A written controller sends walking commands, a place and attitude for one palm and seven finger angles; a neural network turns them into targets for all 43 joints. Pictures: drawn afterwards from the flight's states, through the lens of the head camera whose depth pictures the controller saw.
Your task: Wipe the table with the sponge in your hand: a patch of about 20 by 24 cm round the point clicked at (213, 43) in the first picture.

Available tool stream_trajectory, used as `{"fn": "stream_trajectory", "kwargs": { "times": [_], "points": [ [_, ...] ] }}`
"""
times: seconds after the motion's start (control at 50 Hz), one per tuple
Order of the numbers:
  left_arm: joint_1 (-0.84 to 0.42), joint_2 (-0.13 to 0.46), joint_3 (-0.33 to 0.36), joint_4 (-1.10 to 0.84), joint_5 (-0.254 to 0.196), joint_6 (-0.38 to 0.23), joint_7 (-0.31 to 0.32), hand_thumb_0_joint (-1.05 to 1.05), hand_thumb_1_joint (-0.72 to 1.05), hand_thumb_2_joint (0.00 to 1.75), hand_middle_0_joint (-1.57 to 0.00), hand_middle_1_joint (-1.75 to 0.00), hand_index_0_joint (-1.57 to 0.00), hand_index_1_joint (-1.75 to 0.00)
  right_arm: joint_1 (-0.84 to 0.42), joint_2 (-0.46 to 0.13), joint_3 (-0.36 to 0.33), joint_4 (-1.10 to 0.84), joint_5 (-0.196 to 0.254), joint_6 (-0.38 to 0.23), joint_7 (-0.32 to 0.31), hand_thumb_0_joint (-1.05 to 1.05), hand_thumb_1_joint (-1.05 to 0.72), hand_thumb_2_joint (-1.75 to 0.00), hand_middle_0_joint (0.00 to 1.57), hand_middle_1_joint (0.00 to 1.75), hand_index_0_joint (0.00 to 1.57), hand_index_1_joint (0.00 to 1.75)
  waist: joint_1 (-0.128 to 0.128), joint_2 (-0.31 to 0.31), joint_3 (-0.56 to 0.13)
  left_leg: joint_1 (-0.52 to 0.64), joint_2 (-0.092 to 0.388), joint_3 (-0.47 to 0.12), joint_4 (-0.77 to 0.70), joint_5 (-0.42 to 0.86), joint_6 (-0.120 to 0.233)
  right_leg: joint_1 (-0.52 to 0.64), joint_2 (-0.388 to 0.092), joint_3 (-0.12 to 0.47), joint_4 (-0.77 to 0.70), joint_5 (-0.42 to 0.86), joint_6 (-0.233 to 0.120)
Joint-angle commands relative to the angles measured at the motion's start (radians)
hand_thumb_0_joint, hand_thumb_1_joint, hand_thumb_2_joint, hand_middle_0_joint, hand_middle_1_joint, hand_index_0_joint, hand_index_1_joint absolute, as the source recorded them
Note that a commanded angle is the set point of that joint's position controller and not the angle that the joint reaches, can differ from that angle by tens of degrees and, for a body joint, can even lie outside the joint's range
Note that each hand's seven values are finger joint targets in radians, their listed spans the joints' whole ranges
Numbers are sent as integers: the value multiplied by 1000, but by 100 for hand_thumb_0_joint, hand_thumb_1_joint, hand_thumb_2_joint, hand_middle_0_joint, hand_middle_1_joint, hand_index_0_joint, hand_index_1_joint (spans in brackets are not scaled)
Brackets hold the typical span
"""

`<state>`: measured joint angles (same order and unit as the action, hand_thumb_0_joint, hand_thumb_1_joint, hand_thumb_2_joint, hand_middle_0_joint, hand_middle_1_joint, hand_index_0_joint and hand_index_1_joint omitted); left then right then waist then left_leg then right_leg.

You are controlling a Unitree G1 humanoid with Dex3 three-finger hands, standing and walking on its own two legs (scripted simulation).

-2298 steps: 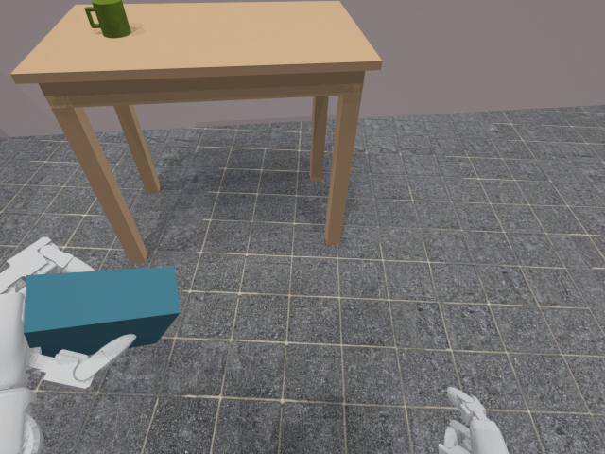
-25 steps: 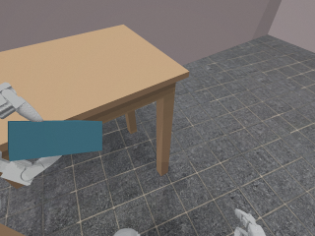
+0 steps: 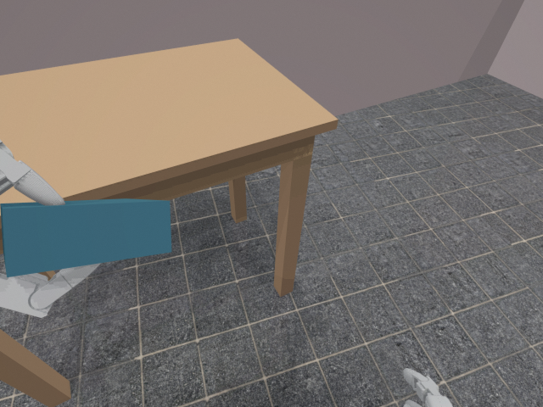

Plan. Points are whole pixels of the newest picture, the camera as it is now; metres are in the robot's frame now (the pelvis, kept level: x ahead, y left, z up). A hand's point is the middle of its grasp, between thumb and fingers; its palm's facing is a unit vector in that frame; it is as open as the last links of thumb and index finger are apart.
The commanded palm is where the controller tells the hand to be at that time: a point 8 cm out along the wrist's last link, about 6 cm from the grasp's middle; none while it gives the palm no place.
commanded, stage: stop stepping back and stand still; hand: left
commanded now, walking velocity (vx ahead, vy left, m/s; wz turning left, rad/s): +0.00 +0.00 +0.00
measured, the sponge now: (104, 225) +0.23 +0.18 +0.23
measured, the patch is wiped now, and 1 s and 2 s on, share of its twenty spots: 0.95 0.95 0.95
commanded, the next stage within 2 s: stand and wait in 0.58 s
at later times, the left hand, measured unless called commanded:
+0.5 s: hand (29, 197) +0.23 +0.23 +0.27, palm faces +0.46 -0.78 -0.43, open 9.1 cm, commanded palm +0.18 +0.29 +0.29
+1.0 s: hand out of the picture +0.21 +0.25 +0.28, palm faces +0.52 -0.78 -0.36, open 9.1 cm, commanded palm +0.16 +0.30 +0.29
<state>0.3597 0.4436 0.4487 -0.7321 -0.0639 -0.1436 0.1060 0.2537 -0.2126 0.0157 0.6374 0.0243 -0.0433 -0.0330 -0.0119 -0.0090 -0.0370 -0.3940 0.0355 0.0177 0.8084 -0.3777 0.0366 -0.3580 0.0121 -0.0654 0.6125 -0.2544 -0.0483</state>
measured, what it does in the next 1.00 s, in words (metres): stands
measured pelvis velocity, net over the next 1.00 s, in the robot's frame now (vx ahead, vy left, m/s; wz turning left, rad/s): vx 0.00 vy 0.02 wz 0.01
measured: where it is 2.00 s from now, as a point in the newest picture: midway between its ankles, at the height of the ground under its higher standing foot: outside the picture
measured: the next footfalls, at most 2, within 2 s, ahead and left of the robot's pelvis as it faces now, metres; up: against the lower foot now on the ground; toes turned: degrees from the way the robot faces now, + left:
none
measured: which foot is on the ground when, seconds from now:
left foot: down 0.00-1.00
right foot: down 0.00-1.00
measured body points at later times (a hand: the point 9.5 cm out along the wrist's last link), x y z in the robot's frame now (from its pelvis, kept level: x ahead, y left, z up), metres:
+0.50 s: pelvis +0.02 +0.01 +0.01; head +0.04 +0.02 +0.46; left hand +0.20 +0.27 +0.29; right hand +0.21 -0.22 -0.07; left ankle +0.01 +0.13 -0.73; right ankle +0.04 -0.09 -0.72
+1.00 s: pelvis +0.00 +0.02 +0.01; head +0.00 +0.01 +0.46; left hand +0.18 +0.29 +0.30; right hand +0.17 -0.22 -0.07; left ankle +0.01 +0.13 -0.73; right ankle +0.04 -0.09 -0.73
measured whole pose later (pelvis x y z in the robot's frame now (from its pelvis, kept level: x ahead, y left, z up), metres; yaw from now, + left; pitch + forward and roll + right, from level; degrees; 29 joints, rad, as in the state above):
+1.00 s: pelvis +0.00 +0.02 +0.01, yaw +0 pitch +0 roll -1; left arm 0.31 0.43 0.48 -0.63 -0.06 -0.17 0.16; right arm 0.20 -0.22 0.01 0.62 0.02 -0.05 -0.06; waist 0.01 0.03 -0.01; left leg -0.25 0.03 0.02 0.50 -0.24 0.00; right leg -0.26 0.04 -0.02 0.43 -0.17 -0.03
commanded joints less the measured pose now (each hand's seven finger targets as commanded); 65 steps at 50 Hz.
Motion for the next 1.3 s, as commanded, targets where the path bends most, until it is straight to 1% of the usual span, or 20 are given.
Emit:
{"fn": "stream_trajectory", "kwargs": {
  "times": [0.0, 0.02, 0.04, 0.06, 0.1, 0.12, 0.16, 0.2, 0.22, 0.26, 0.32, 0.36, 0.4, 0.6, 0.7, 0.74, 0.84, 1.0, 1.22, 1.28],
  "points": [
    [-222, 203, 155, -122, -19, -61, 82, 0, 10, 130, -120, -160, -120, -160, -145, -126, -34, -180, -11, -64, -44, 0, -90, -90, 20, 30, 20, 30, -5, 242, -73, 187, 122, -204, -460, -147, 57, -72, -58, 123, -52, -240, 16],
    [-233, 174, 141, -68, -17, -52, 88, 0, 10, 130, -120, -160, -120, -160, -133, -130, -38, -181, -2, -70, -45, 0, -90, -90, 20, 30, 20, 30, -8, 302, -59, 162, 232, -340, -548, -230, 100, -72, -3, 51, 81, -177, 49],
    [-293, 206, 160, -26, -7, -44, 93, 0, 10, 130, -120, -160, -120, -160, -121, -118, -32, -171, 9, -75, -44, 0, -90, -90, 20, 30, 20, 30, -4, 249, -64, 84, 243, -323, -575, -207, 115, -27, 21, 52, 188, -193, 67],
    [-327, 200, 137, 60, 1, -31, 88, 0, 10, 130, -120, -160, -120, -160, -109, -113, -33, -156, 18, -77, -41, 0, -90, -90, 20, 30, 20, 30, -6, 165, -37, 7, 219, -284, -549, -214, 93, 24, -1, 66, 152, -186, 69],
    [-341, 183, 113, 126, 11, -16, 76, 0, 10, 130, -120, -160, -120, -160, -132, -118, -30, -159, 24, -75, -39, 0, -90, -90, 20, 30, 20, 30, 9, 121, 12, -18, 143, -164, -420, -102, 45, 103, -12, 63, -101, -39, 67],
    [-356, 176, 100, 149, 15, -13, 65, 0, 10, 130, -120, -160, -120, -160, -145, -118, -32, -167, 22, -77, -38, 0, -90, -90, 20, 30, 20, 30, 1, 68, 23, -1, 80, -93, -326, -41, 19, 94, -38, 121, -196, 18, 50],
    [-304, 151, 66, 148, 10, -12, 43, 0, 10, 130, -120, -160, -120, -160, -154, -106, -35, -172, 19, -70, -19, 0, -90, -90, 20, 30, 20, 30, -17, -116, 3, 37, 10, -40, -121, 52, -13, 55, -192, 331, -327, 62, -6],
    [-244, 150, 61, 57, 4, -19, 34, 0, 10, 130, -120, -160, -120, -160, -156, -105, -44, -188, 24, -65, -6, 0, -90, -90, 20, 30, 20, 30, -4, -188, -18, 5, 10, -36, -25, 56, -17, 116, -257, 363, -360, 171, -20],
    [-229, 156, 67, -7, 5, -33, 32, 0, 10, 130, -120, -160, -120, -160, -172, -104, -41, -198, 22, -63, 0, 0, -90, -90, 20, 30, 20, 30, 3, -131, -44, -12, 21, -47, -49, 48, -14, 171, -265, 343, -321, 303, -23],
    [-177, 190, 108, -127, -2, -59, 39, 0, 10, 130, -120, -160, -120, -160, -171, -90, -33, -200, 11, -62, 0, 0, -90, -90, 20, 30, 20, 30, -1, -23, -95, 78, 28, -50, -214, 142, -5, 190, -233, 266, -233, 365, -31],
    [-112, 239, 178, -293, -8, -83, 61, 0, 10, 130, -120, -160, -120, -160, -192, -111, -40, -220, -4, -68, -12, 0, -90, -90, 20, 30, 20, 30, 17, 157, -174, 237, 104, -134, -380, 455, 12, 173, -83, 139, -104, 282, 29],
    [-88, 239, 197, -306, -7, -80, 80, 0, 10, 130, -120, -160, -120, -160, -179, -92, -34, -218, 4, -75, -13, 0, -90, -90, 20, 30, 20, 30, 16, 169, -205, 275, 126, -118, -341, 633, 16, 179, -45, 91, -62, 336, 43],
    [-92, 222, 190, -267, -11, -71, 86, 0, 10, 130, -120, -160, -120, -160, -174, -93, -36, -207, 8, -70, -16, 0, -90, -90, 20, 30, 20, 30, 8, 207, -202, 279, 121, -100, -339, 679, 1, 191, -46, 88, -68, 313, 45],
    [-166, 150, 113, 9, -12, -41, 56, 0, 10, 130, -120, -160, -120, -160, -186, -116, -41, -191, 15, -44, -16, 0, -90, -90, 20, 30, 20, 30, -6, 27, -94, 164, 74, -84, -350, 293, -15, 204, -83, 158, -226, 289, 34],
    [-133, 170, 117, -118, -11, -57, 55, 0, 10, 130, -120, -160, -120, -160, -205, -108, -33, -210, 3, -48, -18, 0, -90, -90, 20, 30, 20, 30, 6, 35, -100, 143, 68, -86, -384, 225, -5, 189, -83, 160, -245, 198, 33],
    [-140, 191, 137, -179, -9, -71, 62, 0, 10, 130, -120, -160, -120, -160, -209, -103, -31, -207, -3, -53, -22, 0, -90, -90, 20, 30, 20, 30, 10, 99, -110, 147, 70, -92, -401, 223, -4, 187, -81, 162, -234, 181, 28],
    [-151, 195, 159, -152, -11, -80, 79, 0, 10, 130, -120, -160, -120, -160, -192, -103, -33, -191, -4, -64, -31, 0, -90, -90, 20, 30, 20, 30, 8, 132, -102, 139, 77, -100, -425, 168, -8, 178, -67, 160, -236, 127, 28],
    [-189, 141, 105, 23, -4, -54, 70, 0, 10, 130, -120, -160, -120, -160, -181, -118, -41, -181, 10, -61, -30, 0, -90, -90, 20, 30, 20, 30, -2, 44, -57, 125, 64, -90, -407, 96, -10, 138, -70, 164, -293, 50, 36],
    [-148, 200, 156, -159, 3, -78, 78, 0, 10, 130, -120, -160, -120, -160, -191, -114, -38, -196, -9, -75, -29, 0, -90, -90, 20, 30, 20, 30, 11, 122, -98, 98, 71, -109, -450, 117, -6, 180, -62, 141, -235, 84, 32],
    [-144, 178, 150, -111, -2, -78, 83, 0, 10, 130, -120, -160, -120, -160, -185, -108, -38, -183, -5, -77, -29, 0, -90, -90, 20, 30, 20, 30, 8, 101, -94, 105, 72, -100, -437, 122, -10, 177, -61, 145, -241, 96, 32]
  ]
}}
